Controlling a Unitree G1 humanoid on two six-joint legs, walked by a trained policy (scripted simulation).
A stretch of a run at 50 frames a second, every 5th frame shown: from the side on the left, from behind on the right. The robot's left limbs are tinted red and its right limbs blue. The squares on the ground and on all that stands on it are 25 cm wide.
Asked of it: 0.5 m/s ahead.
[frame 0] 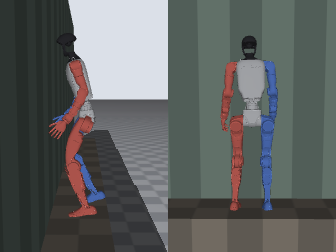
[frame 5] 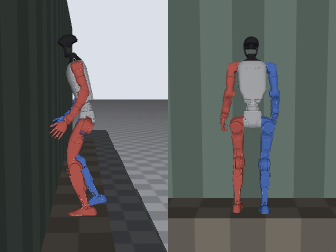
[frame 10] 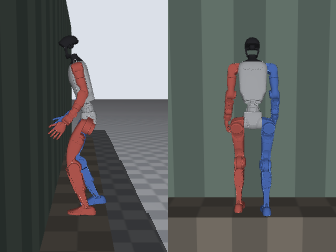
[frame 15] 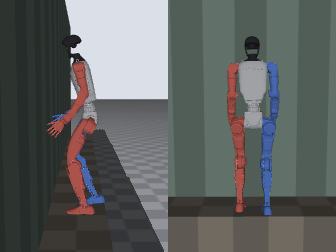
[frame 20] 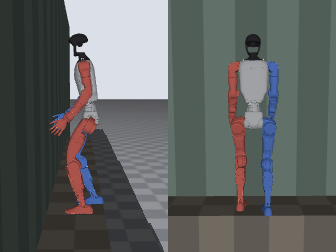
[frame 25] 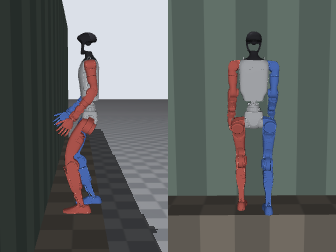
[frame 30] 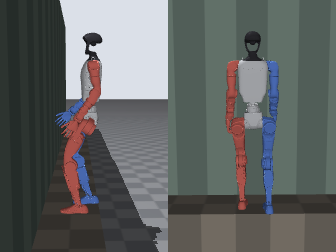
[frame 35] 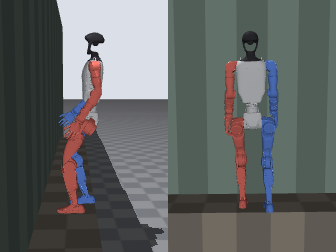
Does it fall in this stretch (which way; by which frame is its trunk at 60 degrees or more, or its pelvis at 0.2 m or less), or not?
no
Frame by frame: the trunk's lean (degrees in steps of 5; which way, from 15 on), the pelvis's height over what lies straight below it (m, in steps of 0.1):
0: 15 forward, 0.8
5: 15 forward, 0.8
10: 15 forward, 0.8
15: 15 forward, 0.8
20: 10, 0.8
25: 0, 0.8
30: 0, 0.8
35: 5, 0.8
